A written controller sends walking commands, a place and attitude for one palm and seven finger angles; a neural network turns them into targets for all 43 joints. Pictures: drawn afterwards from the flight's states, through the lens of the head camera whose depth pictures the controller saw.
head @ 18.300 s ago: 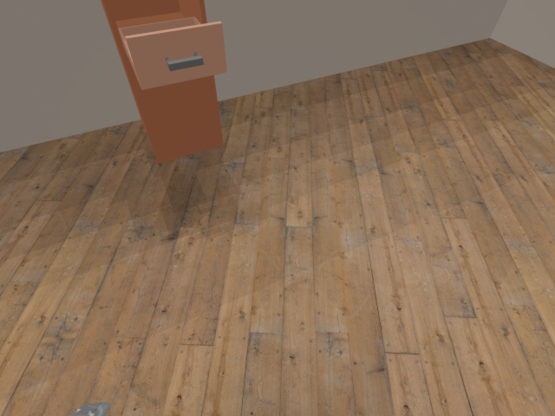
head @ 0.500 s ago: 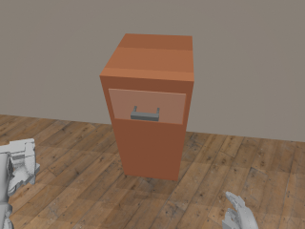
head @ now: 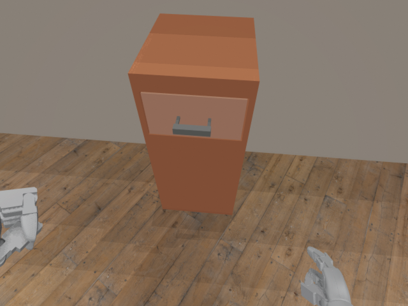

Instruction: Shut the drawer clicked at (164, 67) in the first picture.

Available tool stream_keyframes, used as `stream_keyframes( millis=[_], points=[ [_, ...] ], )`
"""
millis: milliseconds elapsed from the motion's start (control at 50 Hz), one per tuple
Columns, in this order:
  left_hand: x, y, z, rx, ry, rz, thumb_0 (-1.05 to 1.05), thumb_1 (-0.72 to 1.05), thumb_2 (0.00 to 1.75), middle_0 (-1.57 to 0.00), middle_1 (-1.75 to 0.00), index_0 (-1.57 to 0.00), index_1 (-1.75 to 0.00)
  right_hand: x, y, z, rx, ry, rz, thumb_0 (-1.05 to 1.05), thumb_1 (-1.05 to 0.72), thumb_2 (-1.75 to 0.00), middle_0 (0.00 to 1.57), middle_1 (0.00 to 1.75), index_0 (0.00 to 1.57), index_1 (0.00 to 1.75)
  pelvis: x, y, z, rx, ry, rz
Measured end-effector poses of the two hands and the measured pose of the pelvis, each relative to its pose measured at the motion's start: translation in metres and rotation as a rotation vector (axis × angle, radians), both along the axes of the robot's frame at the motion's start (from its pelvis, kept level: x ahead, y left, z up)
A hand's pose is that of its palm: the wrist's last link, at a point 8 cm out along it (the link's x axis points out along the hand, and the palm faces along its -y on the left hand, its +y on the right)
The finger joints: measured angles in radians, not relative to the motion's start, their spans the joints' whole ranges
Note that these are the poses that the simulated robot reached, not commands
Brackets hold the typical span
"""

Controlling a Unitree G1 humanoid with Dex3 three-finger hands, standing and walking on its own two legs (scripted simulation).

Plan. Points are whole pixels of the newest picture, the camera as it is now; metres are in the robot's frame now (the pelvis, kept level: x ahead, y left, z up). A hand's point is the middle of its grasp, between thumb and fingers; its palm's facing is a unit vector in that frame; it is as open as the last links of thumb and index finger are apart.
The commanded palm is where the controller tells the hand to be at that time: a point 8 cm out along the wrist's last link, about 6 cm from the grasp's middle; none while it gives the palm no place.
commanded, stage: step back with the hand held close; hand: left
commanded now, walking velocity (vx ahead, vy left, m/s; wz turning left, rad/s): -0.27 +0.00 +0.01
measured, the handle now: (192, 125) +0.66 +0.08 -0.08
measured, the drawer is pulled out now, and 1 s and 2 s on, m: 0.00 0.00 0.00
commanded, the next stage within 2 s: stop stepping back and stand still in 0.80 s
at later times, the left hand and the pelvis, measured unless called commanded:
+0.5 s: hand (9, 274) +0.13 +0.24 +0.16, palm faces +0.37 -0.82 -0.45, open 3.2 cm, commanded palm +0.06 +0.29 +0.18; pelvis -0.06 +0.00 -0.01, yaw +3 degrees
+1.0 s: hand out of the picture +0.04 +0.20 +0.17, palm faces +0.22 -0.84 -0.50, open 3.2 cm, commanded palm -0.01 +0.26 +0.18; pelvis -0.15 -0.02 -0.01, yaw -2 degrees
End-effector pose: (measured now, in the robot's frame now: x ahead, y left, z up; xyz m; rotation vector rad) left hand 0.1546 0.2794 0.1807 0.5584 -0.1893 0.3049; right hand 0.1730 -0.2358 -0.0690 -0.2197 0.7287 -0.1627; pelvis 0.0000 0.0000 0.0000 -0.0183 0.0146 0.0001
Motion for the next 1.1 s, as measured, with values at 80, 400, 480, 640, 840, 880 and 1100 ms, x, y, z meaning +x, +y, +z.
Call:
stream_keyframes(
  millis=[80,400,480,640,840,880,1100],
  points=[
    [-0.013,0.001,-0.003,-0.004,-0.017,0.003,0.01,0.89,0.90,-1.40,-1.60,-1.40,-1.60,-0.011,0.001,0.001,-0.012,-0.009,0.010,0.01,-0.91,-0.90,0.20,0.30,0.20,0.30,-0.011,0.000,-0.002,-0.011,0.000,0.005],
    [-0.052,0.001,-0.002,0.034,-0.103,0.002,0.01,0.89,0.90,-1.40,-1.60,-1.40,-1.60,-0.054,-0.011,-0.010,-0.051,0.034,0.022,0.01,-0.90,-0.90,0.20,0.30,0.20,0.30,-0.045,-0.005,-0.012,-0.023,-0.006,0.047],
    [-0.060,0.002,-0.003,0.002,-0.135,-0.030,0.01,0.89,0.90,-1.40,-1.60,-1.40,-1.60,-0.065,-0.009,-0.008,-0.069,0.051,0.013,0.01,-0.91,-0.90,0.20,0.30,0.20,0.30,-0.053,0.000,-0.013,-0.033,-0.005,0.059],
    [-0.078,0.023,0.008,0.072,-0.143,-0.001,0.01,0.89,0.90,-1.40,-1.60,-1.41,-1.60,-0.080,0.007,0.002,-0.074,0.029,0.029,0.01,-0.91,-0.90,0.20,0.30,0.20,0.30,-0.069,0.005,-0.005,-0.081,0.026,0.078],
    [-0.095,-0.016,-0.001,0.003,-0.147,-0.130,0.01,0.89,0.90,-1.40,-1.60,-1.40,-1.60,-0.098,0.015,-0.007,-0.024,0.000,0.106,0.01,-0.90,-0.90,0.21,0.30,0.21,0.30,-0.123,-0.010,-0.010,-0.038,0.091,-0.032],
    [-0.100,-0.028,0.002,0.008,-0.146,-0.188,0.01,0.89,0.90,-1.40,-1.60,-1.40,-1.60,-0.113,0.010,-0.009,-0.005,-0.008,0.080,0.01,-0.90,-0.90,0.21,0.30,0.21,0.30,-0.138,-0.013,-0.010,-0.056,0.067,-0.023],
    [-0.149,0.000,-0.001,-0.018,-0.160,-0.056,0.01,0.88,0.90,-1.40,-1.60,-1.41,-1.60,-0.210,-0.035,-0.013,-0.101,0.072,-0.112,0.01,-0.90,-0.90,0.20,0.30,0.20,0.30,-0.140,-0.006,-0.014,-0.024,-0.012,-0.017]
  ],
)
